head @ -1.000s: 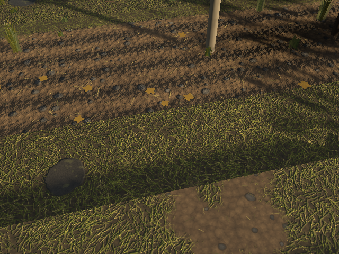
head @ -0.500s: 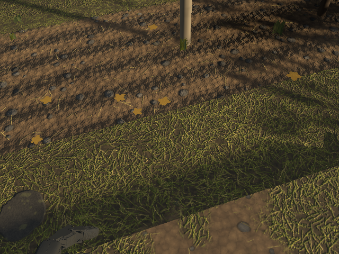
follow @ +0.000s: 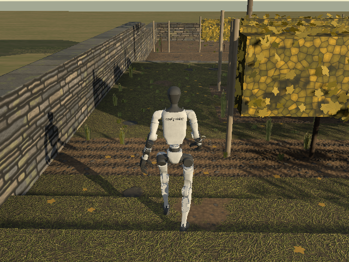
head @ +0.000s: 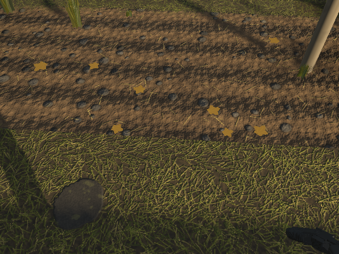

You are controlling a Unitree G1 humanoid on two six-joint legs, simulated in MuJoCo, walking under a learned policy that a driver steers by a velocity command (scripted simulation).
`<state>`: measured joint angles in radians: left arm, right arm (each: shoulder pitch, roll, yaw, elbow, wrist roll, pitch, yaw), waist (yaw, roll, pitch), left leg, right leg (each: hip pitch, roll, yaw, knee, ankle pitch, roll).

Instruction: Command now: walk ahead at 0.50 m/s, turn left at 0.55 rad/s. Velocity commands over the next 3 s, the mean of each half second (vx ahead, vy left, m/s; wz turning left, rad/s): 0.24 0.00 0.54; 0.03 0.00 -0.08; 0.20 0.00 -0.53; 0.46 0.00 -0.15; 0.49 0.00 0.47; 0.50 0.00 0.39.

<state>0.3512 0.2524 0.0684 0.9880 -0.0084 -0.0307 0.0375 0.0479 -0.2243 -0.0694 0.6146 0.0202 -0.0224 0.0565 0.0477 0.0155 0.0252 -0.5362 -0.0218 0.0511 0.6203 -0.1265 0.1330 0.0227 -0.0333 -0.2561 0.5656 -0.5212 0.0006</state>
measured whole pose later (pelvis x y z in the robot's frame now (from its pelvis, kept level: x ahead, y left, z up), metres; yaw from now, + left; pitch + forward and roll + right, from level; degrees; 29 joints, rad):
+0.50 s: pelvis +0.16 -0.02 +0.01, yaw +19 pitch +3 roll +0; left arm 0.07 0.25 0.03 0.72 0.02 -0.03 0.00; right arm 0.18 -0.28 -0.07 0.57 0.02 0.06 -0.05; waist -0.01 -0.01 0.00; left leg -0.32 -0.18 -0.25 0.64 -0.32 0.05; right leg -0.37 0.03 0.05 0.62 -0.26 -0.01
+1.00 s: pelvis +0.14 -0.01 +0.03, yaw +12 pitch +1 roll +0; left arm 0.17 0.34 0.07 0.73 -0.02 0.07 0.03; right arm 0.19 -0.23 -0.06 0.67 -0.03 0.03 -0.02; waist 0.02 -0.05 0.05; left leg -0.19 -0.02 -0.01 0.42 -0.25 0.02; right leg -0.47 0.07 0.11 0.97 -0.48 0.03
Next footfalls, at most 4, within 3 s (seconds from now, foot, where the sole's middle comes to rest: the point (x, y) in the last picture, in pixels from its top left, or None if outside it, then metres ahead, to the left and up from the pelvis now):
0.48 right None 0.26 -0.10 -0.75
0.88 left None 0.14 0.11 -0.75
1.32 right None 0.15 -0.15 -0.75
1.96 left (178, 226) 0.63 0.02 -0.92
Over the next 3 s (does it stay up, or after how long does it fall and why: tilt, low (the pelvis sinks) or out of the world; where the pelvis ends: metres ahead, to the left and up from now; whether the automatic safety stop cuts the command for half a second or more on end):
stays up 1.03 0.05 -0.14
